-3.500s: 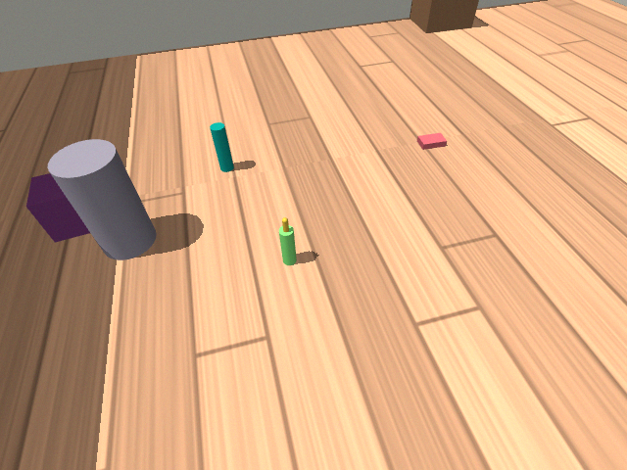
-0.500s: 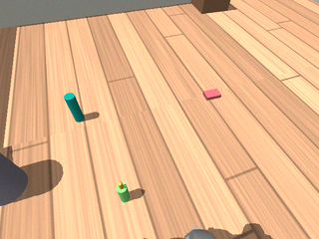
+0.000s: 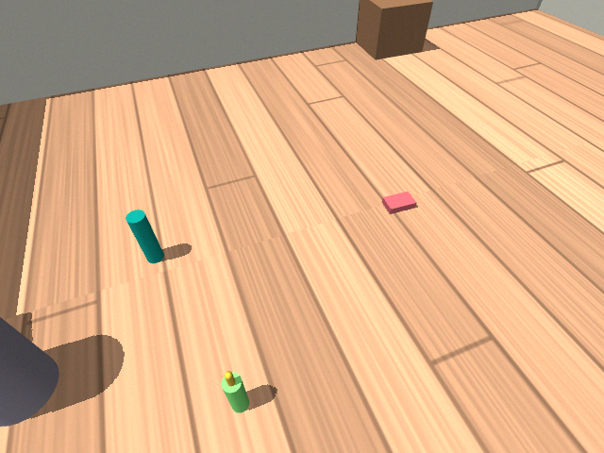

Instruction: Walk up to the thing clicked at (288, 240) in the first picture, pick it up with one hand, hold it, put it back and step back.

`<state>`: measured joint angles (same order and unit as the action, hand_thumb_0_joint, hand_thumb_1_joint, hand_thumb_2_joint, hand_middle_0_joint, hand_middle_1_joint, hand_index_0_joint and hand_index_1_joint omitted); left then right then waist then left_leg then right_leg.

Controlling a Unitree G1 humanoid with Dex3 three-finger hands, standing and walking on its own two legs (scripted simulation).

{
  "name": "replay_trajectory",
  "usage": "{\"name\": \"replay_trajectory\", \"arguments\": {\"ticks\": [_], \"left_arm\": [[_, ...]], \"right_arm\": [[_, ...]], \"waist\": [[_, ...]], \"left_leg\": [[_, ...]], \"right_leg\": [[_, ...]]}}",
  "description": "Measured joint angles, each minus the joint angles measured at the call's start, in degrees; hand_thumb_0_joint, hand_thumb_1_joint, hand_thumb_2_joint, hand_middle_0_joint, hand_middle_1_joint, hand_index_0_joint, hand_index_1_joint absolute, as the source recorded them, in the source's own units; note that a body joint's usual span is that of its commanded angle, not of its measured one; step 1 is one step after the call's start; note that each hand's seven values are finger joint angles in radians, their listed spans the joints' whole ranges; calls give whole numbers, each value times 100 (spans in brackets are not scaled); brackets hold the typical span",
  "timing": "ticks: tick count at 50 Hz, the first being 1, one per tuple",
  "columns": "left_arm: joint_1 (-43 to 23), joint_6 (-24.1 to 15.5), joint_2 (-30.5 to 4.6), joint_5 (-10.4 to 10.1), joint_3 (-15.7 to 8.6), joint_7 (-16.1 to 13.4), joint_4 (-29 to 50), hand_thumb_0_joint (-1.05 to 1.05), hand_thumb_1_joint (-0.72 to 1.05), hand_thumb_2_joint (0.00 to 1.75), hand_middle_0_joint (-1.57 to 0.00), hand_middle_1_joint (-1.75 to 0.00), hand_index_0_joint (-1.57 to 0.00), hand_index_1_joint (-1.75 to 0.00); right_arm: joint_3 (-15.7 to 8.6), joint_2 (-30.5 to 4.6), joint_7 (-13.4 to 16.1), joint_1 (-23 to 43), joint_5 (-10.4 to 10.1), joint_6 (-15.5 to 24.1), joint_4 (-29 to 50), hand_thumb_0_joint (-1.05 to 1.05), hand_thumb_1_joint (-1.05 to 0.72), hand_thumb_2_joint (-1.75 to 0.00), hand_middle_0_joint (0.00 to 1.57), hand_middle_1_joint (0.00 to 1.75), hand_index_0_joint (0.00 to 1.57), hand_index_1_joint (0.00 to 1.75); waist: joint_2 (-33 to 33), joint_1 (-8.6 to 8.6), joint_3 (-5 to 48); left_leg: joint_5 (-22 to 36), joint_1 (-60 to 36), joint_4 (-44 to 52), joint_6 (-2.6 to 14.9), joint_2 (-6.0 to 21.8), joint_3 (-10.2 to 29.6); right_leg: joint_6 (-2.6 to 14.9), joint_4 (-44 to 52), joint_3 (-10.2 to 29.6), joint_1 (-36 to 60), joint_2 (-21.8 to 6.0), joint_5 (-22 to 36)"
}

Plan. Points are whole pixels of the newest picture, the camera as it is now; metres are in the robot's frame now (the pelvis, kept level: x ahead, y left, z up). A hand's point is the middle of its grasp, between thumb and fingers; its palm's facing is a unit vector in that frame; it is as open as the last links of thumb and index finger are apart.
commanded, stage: walk up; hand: left
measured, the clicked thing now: (234, 389) +0.44 +0.22 -0.65
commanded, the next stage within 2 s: stand in 0.92 s
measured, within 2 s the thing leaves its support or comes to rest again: neither
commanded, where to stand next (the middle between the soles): +0.10 +0.00 m, yaw +2 degrees
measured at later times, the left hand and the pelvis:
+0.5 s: hand out of the picture +0.08 +0.25 -0.15, palm faces +0.01 -0.95 -0.32, open 7.4 cm; pelvis +0.02 +0.00 +0.01, yaw +0 degrees
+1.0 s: hand out of the picture +0.12 +0.25 -0.15, palm faces -0.01 -0.95 -0.31, open 7.4 cm; pelvis +0.04 +0.00 +0.01, yaw +0 degrees
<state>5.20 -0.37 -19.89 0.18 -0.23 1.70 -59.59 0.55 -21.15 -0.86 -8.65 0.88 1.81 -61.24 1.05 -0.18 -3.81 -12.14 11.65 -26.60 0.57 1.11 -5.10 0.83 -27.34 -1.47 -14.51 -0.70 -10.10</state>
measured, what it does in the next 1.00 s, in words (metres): stands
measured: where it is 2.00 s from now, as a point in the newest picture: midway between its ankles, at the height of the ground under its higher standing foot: outside the picture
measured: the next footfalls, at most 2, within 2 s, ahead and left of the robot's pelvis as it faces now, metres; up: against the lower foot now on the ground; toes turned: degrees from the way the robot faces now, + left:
none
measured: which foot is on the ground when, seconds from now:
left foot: down 0.00-1.00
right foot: down 0.00-1.00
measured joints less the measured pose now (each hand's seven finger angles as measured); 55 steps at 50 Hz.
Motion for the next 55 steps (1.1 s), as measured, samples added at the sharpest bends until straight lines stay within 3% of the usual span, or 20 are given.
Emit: {"name": "replay_trajectory", "arguments": {"ticks": [26,55], "left_arm": [[41,13,22,2,-70,-37,-740,0,90,90,-20,-30,-20,-30],[-70,-48,44,32,-15,-110,-654,0,90,90,-20,-30,-21,-30]], "right_arm": [[-37,127,45,423,-9,1,-507,0,-91,-90,21,30,20,30],[-68,148,53,353,8,-70,-544,0,-91,-90,21,30,20,30]], "waist": [[-128,90,63],[-85,-18,138]], "left_leg": [[253,-473,796,-24,9,50],[213,-667,1008,-38,-19,69]], "right_leg": [[-29,939,-55,559,53,314],[-44,1042,-70,712,35,207]]}}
